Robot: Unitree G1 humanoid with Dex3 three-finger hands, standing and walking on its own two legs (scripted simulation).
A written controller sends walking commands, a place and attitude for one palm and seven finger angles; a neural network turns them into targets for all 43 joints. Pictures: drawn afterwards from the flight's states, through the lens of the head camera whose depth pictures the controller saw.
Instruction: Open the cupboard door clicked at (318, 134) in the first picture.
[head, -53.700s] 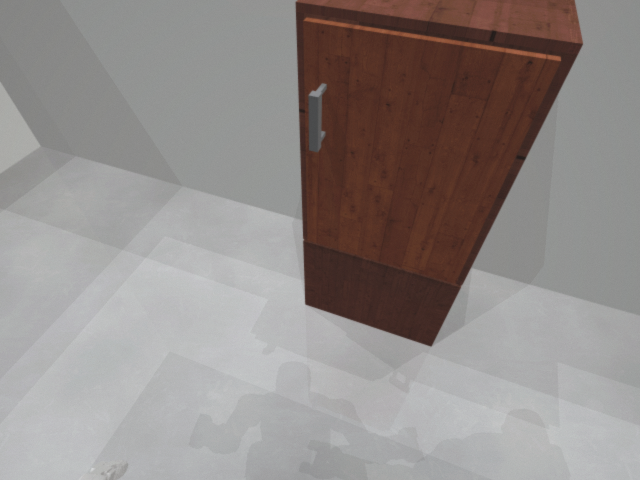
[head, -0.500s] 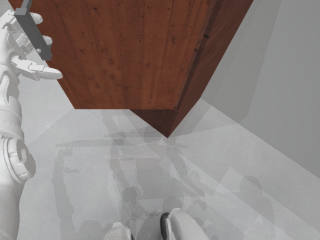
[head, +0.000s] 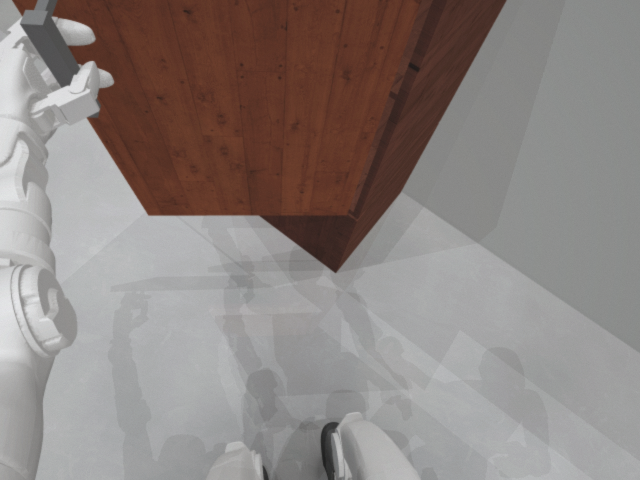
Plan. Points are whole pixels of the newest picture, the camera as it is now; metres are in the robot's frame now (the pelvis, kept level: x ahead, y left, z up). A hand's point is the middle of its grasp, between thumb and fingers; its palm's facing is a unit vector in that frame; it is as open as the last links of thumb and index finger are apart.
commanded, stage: close the thumb around the handle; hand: left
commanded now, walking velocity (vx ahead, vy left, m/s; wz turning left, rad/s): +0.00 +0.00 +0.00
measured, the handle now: (70, 57) +0.60 +0.22 +0.10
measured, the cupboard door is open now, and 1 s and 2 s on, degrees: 41 63 84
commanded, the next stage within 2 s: pull the door open along its arc in 0.08 s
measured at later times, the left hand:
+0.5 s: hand (85, 112) +0.52 +0.19 +0.10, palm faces -0.06 -1.00 -0.02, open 5.5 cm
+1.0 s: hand (128, 204) +0.40 +0.15 +0.10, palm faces +0.42 -0.91 +0.00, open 5.6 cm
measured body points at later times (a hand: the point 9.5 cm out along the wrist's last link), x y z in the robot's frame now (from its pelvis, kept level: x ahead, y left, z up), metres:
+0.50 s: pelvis +0.01 +0.00 +0.01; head +0.14 +0.01 +0.44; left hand +0.52 +0.25 +0.10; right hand -0.02 -0.26 -0.10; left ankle -0.03 +0.09 -0.68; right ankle +0.03 -0.12 -0.68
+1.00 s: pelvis +0.00 -0.01 +0.02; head +0.05 -0.01 +0.47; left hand +0.38 +0.19 +0.10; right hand +0.16 -0.23 -0.09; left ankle -0.03 +0.09 -0.68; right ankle +0.03 -0.12 -0.68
